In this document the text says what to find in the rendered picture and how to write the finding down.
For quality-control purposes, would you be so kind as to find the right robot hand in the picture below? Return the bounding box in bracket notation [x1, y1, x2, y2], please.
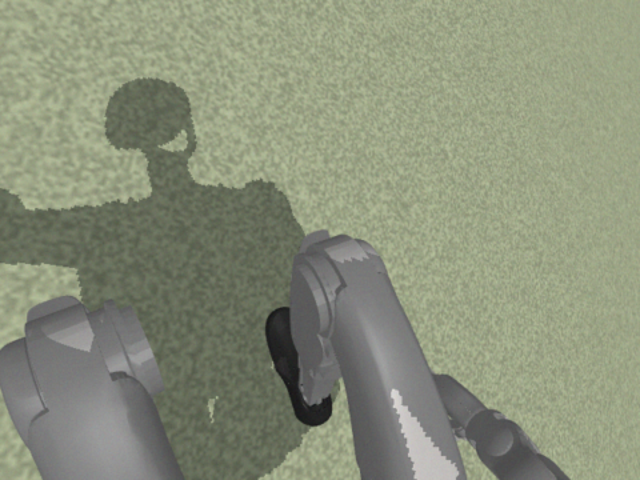
[429, 367, 487, 441]

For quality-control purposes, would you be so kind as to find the right robot foot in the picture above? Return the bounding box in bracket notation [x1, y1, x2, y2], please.
[265, 307, 332, 426]

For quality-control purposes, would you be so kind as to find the right robot arm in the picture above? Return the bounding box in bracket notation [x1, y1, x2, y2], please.
[465, 409, 570, 480]

